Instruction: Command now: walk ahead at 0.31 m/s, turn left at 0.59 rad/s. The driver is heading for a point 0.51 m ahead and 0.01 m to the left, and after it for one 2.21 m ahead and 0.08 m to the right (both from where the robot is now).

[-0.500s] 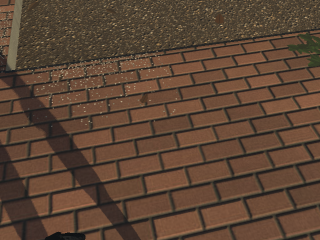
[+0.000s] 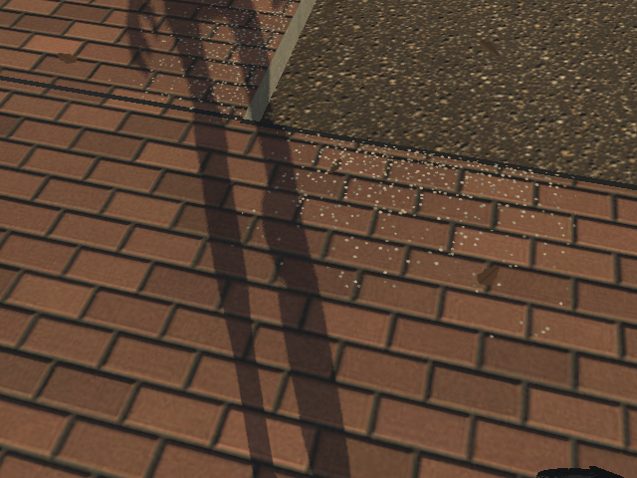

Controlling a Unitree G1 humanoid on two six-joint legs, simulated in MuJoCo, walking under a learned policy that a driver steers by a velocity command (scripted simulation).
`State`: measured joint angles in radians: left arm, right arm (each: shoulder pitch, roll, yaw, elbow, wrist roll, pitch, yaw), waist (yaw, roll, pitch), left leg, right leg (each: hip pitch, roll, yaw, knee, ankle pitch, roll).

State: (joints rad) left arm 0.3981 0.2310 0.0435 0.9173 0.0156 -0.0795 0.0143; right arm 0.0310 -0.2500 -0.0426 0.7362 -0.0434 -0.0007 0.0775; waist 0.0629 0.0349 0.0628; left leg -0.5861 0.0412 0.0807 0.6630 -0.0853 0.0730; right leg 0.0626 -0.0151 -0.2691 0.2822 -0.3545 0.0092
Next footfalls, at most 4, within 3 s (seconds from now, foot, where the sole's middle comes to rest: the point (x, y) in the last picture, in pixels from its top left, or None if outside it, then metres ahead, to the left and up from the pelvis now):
0.06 left None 0.19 0.08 -0.77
0.66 right None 0.20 -0.10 -0.77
1.46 left None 0.29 0.16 -0.77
1.90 right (327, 422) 0.55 0.06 -0.77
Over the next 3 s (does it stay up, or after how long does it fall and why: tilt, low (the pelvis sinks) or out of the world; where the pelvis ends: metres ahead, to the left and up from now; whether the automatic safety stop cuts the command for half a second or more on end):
stays up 0.51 0.15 0.01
